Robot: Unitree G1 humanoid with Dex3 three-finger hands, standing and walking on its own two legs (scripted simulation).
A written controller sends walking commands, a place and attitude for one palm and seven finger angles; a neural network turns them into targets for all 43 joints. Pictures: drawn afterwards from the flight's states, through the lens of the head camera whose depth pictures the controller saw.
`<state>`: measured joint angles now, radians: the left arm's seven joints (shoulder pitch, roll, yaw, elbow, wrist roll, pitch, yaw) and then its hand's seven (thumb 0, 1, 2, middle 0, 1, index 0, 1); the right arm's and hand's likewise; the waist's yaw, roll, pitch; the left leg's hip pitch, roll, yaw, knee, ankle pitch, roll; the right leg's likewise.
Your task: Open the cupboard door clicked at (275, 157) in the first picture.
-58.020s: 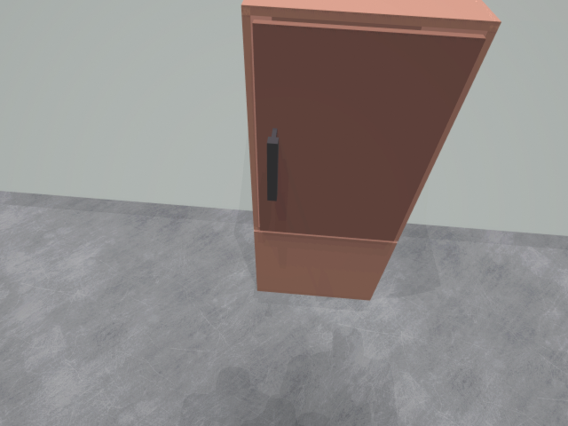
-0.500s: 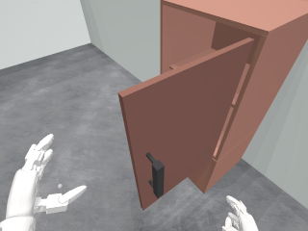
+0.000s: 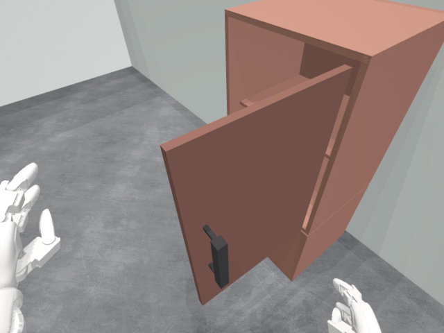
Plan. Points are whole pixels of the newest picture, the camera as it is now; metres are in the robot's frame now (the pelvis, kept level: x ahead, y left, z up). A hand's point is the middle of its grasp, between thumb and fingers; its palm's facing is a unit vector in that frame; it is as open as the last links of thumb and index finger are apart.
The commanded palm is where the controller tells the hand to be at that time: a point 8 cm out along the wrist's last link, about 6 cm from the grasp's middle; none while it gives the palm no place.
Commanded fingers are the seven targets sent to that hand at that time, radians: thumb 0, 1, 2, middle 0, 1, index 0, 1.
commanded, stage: draw the hand back to the body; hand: left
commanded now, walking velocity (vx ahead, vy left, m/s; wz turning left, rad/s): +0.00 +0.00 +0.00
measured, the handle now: (215, 257) +0.29 +0.06 -0.06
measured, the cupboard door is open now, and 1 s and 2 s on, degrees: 88 88 88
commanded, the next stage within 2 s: step back with the hand held close in 0.18 s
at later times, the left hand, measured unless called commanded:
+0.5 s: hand (62, 243) +0.19 +0.25 +0.15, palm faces +0.38 -0.79 -0.47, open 7.5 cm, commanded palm +0.13 +0.29 +0.17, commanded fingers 0.00 0.90 0.90 -0.20 -0.30 -0.20 -0.30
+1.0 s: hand (1, 300) +0.11 +0.29 +0.14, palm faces +0.41 -0.76 -0.50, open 7.4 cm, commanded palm +0.04 +0.33 +0.17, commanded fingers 0.00 0.90 0.90 -0.20 -0.30 -0.20 -0.30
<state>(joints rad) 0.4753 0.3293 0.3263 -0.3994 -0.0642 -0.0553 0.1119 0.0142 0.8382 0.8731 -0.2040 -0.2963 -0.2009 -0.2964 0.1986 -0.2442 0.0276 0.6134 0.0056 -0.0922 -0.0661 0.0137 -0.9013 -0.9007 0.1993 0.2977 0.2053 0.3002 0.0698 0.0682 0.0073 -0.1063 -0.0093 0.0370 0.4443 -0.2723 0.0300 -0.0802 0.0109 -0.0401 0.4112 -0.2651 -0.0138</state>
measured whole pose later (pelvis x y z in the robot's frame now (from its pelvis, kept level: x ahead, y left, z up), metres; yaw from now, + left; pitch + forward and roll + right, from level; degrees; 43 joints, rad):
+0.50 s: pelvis -0.02 -0.01 +0.00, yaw -1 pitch -1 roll -1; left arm 0.50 0.36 0.37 -0.39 -0.04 -0.13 0.11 0.02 0.89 0.90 -0.21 -0.30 -0.21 -0.30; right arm 0.16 -0.25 0.01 0.60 0.00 -0.04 -0.07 0.01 -0.90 -0.90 0.20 0.30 0.21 0.30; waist 0.02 0.06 0.03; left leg -0.18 0.02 0.04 0.44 -0.23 0.02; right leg -0.15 0.04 -0.03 0.37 -0.20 -0.03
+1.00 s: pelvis -0.09 +0.02 -0.01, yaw +1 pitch -1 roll -2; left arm 0.54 0.40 0.42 -0.50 0.00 -0.18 0.14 0.02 0.89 0.90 -0.21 -0.30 -0.21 -0.30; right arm 0.21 -0.22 0.01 0.54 0.01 -0.05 -0.09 0.01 -0.90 -0.90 0.20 0.30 0.21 0.30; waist 0.01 0.01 0.07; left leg -0.37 -0.02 0.04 0.58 -0.20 0.08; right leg -0.33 0.02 0.01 0.55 -0.20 0.02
